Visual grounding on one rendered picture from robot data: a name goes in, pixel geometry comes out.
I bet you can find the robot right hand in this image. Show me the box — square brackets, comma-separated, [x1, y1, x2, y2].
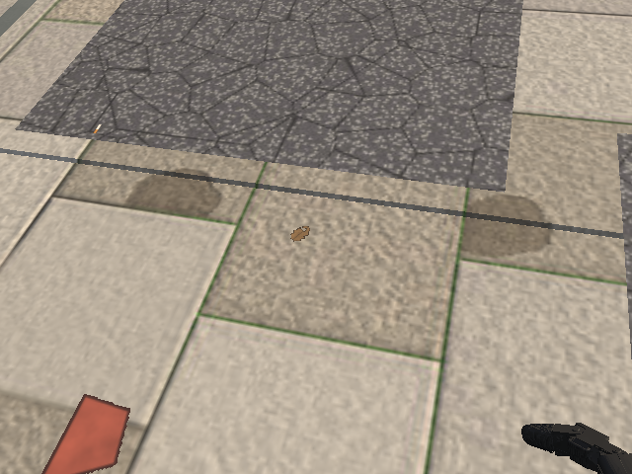
[521, 423, 632, 474]

